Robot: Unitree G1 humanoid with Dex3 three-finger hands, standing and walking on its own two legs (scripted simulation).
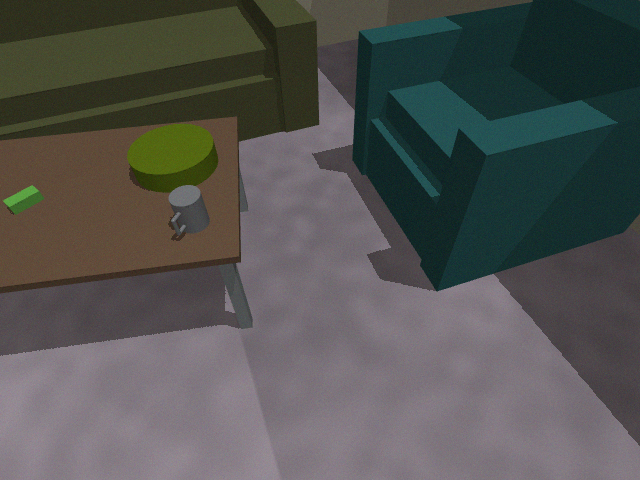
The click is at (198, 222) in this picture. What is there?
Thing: mug
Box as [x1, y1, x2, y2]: [168, 185, 209, 235]
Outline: 192,185 180,186 174,189 168,197 175,214 171,221 178,235 183,230 190,233 200,231 208,224 209,221 199,189
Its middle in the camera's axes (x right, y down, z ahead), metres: -0.36 -0.07 +1.09
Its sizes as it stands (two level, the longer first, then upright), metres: 0.120 0.086 0.107
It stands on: a support 0.44 m high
